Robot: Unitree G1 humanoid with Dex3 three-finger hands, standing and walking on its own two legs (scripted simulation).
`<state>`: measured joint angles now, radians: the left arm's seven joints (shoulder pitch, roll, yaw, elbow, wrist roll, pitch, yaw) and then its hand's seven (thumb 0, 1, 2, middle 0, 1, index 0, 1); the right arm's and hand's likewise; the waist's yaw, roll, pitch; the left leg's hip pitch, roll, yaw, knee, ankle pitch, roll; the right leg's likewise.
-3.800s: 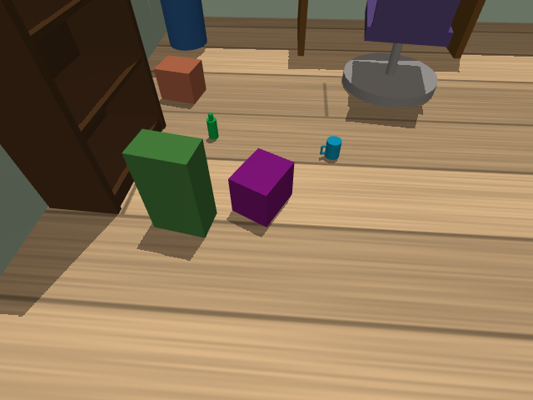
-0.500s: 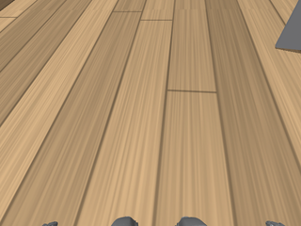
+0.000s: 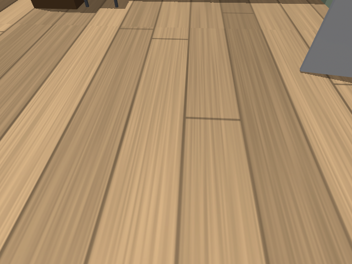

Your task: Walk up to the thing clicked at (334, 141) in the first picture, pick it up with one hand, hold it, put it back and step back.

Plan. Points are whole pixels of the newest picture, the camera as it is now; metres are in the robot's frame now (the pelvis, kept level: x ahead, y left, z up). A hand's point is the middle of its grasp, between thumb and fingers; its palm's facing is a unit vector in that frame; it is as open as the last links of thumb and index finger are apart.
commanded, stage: walk up
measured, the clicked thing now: out of the picture +0.39 +1.43 -0.71
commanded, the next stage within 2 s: stand in 0.44 s
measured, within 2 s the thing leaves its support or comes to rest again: neither
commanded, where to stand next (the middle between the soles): +0.06 -0.02 m, yaw +3 degrees
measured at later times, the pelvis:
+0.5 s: pelvis +0.01 +0.00 +0.01, yaw -1 degrees
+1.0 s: pelvis +0.01 +0.00 +0.02, yaw +1 degrees
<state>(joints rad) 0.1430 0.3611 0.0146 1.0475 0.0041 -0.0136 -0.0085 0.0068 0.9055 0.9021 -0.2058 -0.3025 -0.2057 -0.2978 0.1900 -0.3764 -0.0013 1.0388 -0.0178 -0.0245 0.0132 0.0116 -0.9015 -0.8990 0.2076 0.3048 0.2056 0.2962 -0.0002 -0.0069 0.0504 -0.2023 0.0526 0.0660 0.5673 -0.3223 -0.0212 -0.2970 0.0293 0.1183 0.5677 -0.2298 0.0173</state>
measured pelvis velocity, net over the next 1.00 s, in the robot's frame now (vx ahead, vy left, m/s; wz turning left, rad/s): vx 0.01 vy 0.00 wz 0.02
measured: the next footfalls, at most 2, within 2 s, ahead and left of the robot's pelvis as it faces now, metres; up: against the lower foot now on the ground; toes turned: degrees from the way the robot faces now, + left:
none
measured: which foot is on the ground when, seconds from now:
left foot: down 0.00-1.00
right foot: down 0.00-1.00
